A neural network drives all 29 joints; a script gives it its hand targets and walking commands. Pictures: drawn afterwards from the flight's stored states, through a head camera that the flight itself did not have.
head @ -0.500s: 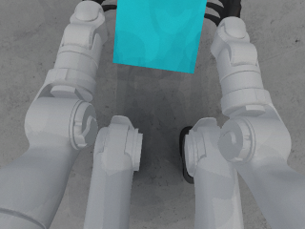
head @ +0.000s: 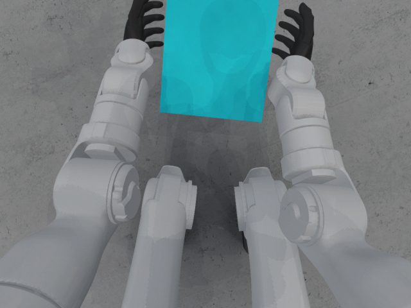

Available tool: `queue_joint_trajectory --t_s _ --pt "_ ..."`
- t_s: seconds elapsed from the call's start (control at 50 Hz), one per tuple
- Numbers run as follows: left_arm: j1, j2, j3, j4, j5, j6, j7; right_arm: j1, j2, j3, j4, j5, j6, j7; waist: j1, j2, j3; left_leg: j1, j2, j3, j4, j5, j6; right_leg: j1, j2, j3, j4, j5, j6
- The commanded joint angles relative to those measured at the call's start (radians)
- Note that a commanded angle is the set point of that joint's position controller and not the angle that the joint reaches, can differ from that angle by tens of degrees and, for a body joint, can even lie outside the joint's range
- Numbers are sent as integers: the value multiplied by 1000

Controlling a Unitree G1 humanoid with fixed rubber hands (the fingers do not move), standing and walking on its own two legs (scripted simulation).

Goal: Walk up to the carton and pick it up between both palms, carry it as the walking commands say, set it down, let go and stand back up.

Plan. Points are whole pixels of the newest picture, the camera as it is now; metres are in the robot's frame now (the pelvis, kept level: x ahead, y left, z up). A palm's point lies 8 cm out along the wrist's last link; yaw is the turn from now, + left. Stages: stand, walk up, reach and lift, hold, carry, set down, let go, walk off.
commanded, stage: reach and lift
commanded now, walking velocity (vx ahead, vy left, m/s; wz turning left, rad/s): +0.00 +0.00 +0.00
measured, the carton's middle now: (216, 59) +0.54 +0.00 -0.20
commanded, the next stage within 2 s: none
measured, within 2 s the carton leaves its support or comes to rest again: neither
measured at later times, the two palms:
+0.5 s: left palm (122, 31) +0.52 +0.13 -0.03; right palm (315, 47) +0.50 -0.13 -0.03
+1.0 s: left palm (98, 22) +0.49 +0.13 +0.05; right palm (349, 38) +0.48 -0.13 +0.05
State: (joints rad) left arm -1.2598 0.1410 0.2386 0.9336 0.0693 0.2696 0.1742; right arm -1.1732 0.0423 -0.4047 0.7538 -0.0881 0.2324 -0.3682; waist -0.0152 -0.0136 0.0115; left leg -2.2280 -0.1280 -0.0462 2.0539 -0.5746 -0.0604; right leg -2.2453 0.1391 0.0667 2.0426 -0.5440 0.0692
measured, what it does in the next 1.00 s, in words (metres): rises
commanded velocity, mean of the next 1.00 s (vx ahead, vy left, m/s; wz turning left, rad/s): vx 0.00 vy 0.00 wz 0.00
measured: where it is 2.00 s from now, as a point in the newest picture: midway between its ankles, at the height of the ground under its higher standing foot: (210, 232)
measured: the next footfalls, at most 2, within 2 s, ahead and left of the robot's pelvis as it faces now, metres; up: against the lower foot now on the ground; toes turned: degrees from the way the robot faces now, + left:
none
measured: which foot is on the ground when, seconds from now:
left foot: down 0.00-1.00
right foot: down 0.00-1.00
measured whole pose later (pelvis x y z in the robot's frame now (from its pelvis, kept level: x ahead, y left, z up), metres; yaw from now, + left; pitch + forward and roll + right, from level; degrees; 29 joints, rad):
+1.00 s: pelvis +0.00 +0.00 +0.11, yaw +0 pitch +41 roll +0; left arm -1.06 0.01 0.39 0.88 0.22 0.30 0.14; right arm -1.01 0.13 -0.49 0.71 -0.24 0.30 -0.29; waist 0.00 0.01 -0.16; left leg -1.90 -0.14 -0.09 1.70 -0.52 -0.05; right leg -1.91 0.15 0.10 1.69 -0.49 0.06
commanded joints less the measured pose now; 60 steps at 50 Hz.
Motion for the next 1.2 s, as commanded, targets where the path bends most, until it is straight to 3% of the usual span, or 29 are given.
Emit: queue_joint_trajectory --t_s 0.0,0.04,0.06,0.1,0.26,0.34,0.36,0.4,0.42,0.44,0.46,0.48,0.5,0.54,0.58,0.6,0.7,0.72,0.74,0.78,0.8,0.82,0.88,0.92,0.98,1.0,1.06,1.1,1.18 --pt "-602 -1078 -281 -53 -71 -43 -317 -707 870 410 20 13 0 444 -6 21 -1024 591 -45 99 -218 232 47 593 36 -140 -197 173 -39" --pt "-661 -1061 -241 -75 -43 -34 -322 -716 937 403 -23 25 20 452 44 40 -1045 592 -38 110 -239 195 49 641 38 -121 -211 160 -45" --pt "-637 -1077 -198 -18 -27 -33 -327 -688 898 362 56 -43 29 461 -3 22 -1015 547 -41 108 -244 146 54 628 40 -135 -224 131 -38" --pt "-646 -1012 -171 -19 -4 -19 -339 -568 935 301 170 -78 58 468 -9 -33 -937 496 -41 113 -260 114 51 652 40 -124 -254 118 -40" --pt "-571 -1128 -205 -72 -11 -4 -343 -772 1010 451 -54 38 47 473 52 20 -1200 693 -59 119 -278 288 54 764 50 -143 -268 255 -35" --pt "-623 -1146 -306 -193 -42 -19 -339 -659 997 443 -56 26 41 469 16 70 -1222 756 -54 96 -307 410 27 782 43 -125 -286 382 -40" --pt "-577 -1149 -258 -144 -23 -15 -333 -572 1068 419 39 -11 59 471 1 13 -1207 747 -55 83 -334 342 32 757 50 -150 -308 306 -39" --pt "-612 -1161 -269 -146 -3 -7 -332 -512 1016 365 98 -49 63 480 -26 87 -1137 744 -47 104 -347 297 22 707 55 -131 -325 250 -51" --pt "-580 -1113 -268 -146 -6 -19 -332 -472 1057 391 160 -25 64 483 25 60 -1037 676 -52 97 -342 275 33 688 57 -121 -314 244 -55" --pt "-557 -1115 -257 -83 0 -10 -334 -455 994 321 178 -81 65 493 -65 85 -1025 681 -51 81 -369 197 25 644 63 -145 -316 183 -55" --pt "-598 -1130 -287 -188 -13 -20 -328 -483 1071 384 102 -39 64 492 0 32 -1168 785 -52 94 -374 278 26 737 63 -142 -344 247 -43" --pt "-574 -1143 -296 -175 -25 -17 -325 -548 1063 450 9 9 55 491 0 9 -1200 768 -52 103 -345 323 33 784 57 -136 -347 281 -42" --pt "-493 -1185 -281 -84 4 -8 -321 -616 1050 470 -46 18 40 490 52 102 -1234 792 -61 102 -364 359 31 797 53 -125 -333 329 -33" --pt "-440 -1215 -261 -85 4 -8 -321 -602 1078 478 -51 29 40 492 65 49 -1204 839 -59 81 -384 396 40 790 50 -138 -356 324 -31" --pt "-487 -1208 -328 -199 -38 -28 -325 -619 1094 543 -87 70 39 488 61 28 -1262 831 -60 95 -364 449 38 824 55 -120 -350 387 -34" --pt "-559 -1239 -361 -238 -66 -21 -321 -633 1109 529 -143 58 41 480 12 52 -1429 935 -52 84 -397 467 33 913 57 -138 -344 416 -20" --pt "-528 -1222 -353 -191 -56 -20 -326 -514 1051 474 -7 -3 41 477 -27 27 -1149 816 -52 61 -433 335 25 816 53 -131 -397 298 -39" --pt "-504 -1212 -319 -134 -28 -11 -317 -460 1035 429 56 -14 39 474 -19 107 -1123 844 -45 68 -457 269 19 795 56 -126 -420 219 -44" --pt "-486 -1201 -287 -124 -22 -20 -313 -492 1032 429 38 -32 42 470 -37 38 -1096 834 -53 83 -447 251 24 778 51 -129 -437 193 -47" --pt "-414 -1150 -230 -78 38 -20 -322 -430 1049 412 56 -36 41 476 29 -2 -999 791 -54 84 -486 266 41 816 47 -119 -483 224 -38" --pt "-444 -1180 -215 -35 53 -14 -327 -519 1057 411 33 -38 33 480 30 64 -1043 811 -51 84 -487 228 40 774 55 -95 -466 200 -38" --pt "-401 -1201 -228 -32 32 -17 -325 -556 1060 436 10 -15 33 485 35 -2 -1067 853 -58 68 -507 241 49 786 50 -137 -469 177 -24" --pt "-416 -1199 -205 19 40 -1 -336 -521 1058 404 64 -46 47 483 37 38 -1013 847 -59 72 -550 157 38 799 52 -124 -510 106 -39" --pt "-478 -1211 -246 -101 8 -1 -334 -506 1045 397 29 -36 52 480 -19 71 -1130 889 -47 80 -527 231 31 868 44 -115 -505 182 -43" --pt "-423 -1219 -246 -121 16 -23 -329 -497 1108 458 -13 -21 45 473 41 -29 -1148 905 -60 87 -535 332 33 947 40 -125 -528 286 -23" --pt "-470 -1194 -250 -129 15 -19 -333 -514 1083 432 22 -37 49 478 14 30 -1158 924 -49 75 -549 286 37 930 42 -114 -514 246 -24" --pt "-491 -1202 -272 -150 1 -18 -342 -387 1103 403 98 -48 57 477 -13 -7 -1096 893 -51 87 -575 237 37 975 48 -122 -561 229 -35" --pt "-463 -1187 -254 -118 23 -14 -348 -445 1114 417 75 -41 49 473 32 27 -1033 854 -55 84 -569 225 32 950 42 -102 -569 201 -42" --pt "-412 -1248 -313 -155 4 -16 -338 -471 1129 476 -32 -1 33 470 30 118 -1220 1021 -49 80 -598 362 33 1078 46 -82 -562 342 -33"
